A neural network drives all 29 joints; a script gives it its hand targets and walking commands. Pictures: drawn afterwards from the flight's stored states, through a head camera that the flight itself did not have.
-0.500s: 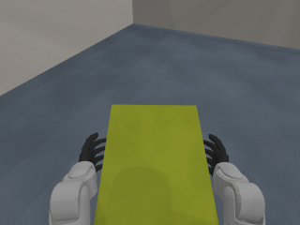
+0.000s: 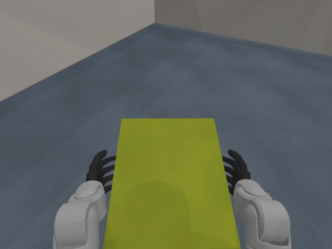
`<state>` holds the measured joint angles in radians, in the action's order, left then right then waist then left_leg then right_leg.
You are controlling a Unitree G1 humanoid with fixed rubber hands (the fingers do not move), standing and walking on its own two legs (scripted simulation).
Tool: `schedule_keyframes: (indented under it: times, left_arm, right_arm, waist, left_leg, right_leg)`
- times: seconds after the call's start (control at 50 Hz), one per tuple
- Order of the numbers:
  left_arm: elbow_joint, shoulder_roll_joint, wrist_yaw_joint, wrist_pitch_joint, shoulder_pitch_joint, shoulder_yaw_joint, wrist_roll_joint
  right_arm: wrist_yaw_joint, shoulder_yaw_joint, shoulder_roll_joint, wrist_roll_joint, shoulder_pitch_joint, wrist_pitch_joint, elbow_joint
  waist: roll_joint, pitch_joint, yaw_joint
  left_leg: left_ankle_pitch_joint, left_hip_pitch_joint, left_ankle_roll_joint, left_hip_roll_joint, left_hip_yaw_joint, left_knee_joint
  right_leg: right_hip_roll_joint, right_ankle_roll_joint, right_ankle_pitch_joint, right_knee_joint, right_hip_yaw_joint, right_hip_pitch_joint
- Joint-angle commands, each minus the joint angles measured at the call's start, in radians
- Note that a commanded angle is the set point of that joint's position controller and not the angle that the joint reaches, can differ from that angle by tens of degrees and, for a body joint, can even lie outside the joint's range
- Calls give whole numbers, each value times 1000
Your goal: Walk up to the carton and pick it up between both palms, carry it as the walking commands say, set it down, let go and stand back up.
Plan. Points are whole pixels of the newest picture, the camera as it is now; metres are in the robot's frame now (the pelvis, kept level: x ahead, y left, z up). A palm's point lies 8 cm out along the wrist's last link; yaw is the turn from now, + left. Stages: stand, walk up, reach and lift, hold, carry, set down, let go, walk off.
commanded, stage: carry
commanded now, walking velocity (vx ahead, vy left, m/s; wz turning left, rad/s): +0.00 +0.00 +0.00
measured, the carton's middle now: (167, 195) +0.25 +0.00 +0.01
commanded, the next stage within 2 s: none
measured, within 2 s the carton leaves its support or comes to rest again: neither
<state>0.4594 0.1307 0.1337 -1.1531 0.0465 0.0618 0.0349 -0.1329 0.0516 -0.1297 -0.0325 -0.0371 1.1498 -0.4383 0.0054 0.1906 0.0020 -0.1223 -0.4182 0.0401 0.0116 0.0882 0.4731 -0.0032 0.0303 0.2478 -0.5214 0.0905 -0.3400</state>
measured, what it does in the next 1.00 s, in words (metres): stands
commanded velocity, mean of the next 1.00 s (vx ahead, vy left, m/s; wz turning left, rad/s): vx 0.00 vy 0.00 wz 0.00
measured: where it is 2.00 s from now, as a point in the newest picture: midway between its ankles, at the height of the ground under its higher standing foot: outside the picture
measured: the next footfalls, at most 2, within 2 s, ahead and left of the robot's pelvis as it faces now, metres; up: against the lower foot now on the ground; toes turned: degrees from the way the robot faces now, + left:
none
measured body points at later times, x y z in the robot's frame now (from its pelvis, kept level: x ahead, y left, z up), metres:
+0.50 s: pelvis +0.02 -0.01 +0.00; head -0.02 +0.00 +0.45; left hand +0.26 +0.15 +0.08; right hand +0.26 -0.16 +0.08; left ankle +0.08 +0.10 -0.73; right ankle +0.01 -0.10 -0.73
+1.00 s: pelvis +0.03 -0.01 +0.00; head +0.01 -0.01 +0.45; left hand +0.28 +0.14 +0.09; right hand +0.28 -0.16 +0.08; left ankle +0.08 +0.10 -0.73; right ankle +0.01 -0.10 -0.73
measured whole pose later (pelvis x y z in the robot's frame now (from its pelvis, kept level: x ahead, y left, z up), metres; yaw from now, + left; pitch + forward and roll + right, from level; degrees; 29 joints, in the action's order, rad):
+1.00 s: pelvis +0.03 -0.01 +0.00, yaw +1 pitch +4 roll +0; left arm 0.48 0.13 0.13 -1.15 0.04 0.06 0.05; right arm -0.13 0.05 -0.13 -0.04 -0.03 1.15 -0.46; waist 0.00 0.17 -0.01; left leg -0.18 -0.39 0.02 0.01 0.07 0.49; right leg 0.00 0.04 0.30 -0.52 0.10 -0.29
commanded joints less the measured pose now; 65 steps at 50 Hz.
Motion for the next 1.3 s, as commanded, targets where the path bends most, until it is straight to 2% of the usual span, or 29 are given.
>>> schedule_keyframes:
  times: [0.0, 0.3, 0.78, 1.28]
  left_arm:
    - [115, 699, -106, 11, -402, -617, -233]
    - [107, 727, -121, 30, -410, -623, -233]
    - [135, 712, -111, -3, -404, -618, -241]
    - [117, 728, -120, 19, -414, -607, -236]
  right_arm:
    - [108, -593, -698, 222, 417, -12, -118]
    - [123, -605, -727, 228, 429, -32, -110]
    - [106, -606, -717, 239, 422, 4, -143]
    - [110, -605, -737, 238, 428, -17, -130]
  waist:
    - [6, 113, -4]
    - [2, 125, -6]
    - [-4, 121, -7]
    - [-10, 128, -9]
  left_leg:
    - [-108, 110, 12, 114, -132, -99]
    - [-30, 132, 14, 110, -118, -71]
    - [27, 146, 8, 107, -111, -49]
    - [83, 159, 0, 109, -102, -15]
  right_leg:
    - [-101, 17, 38, 111, -104, -2]
    - [-112, 22, -26, 106, -98, 25]
    - [-122, 24, -76, 105, -91, 49]
    - [-131, 26, -189, 89, -83, 91]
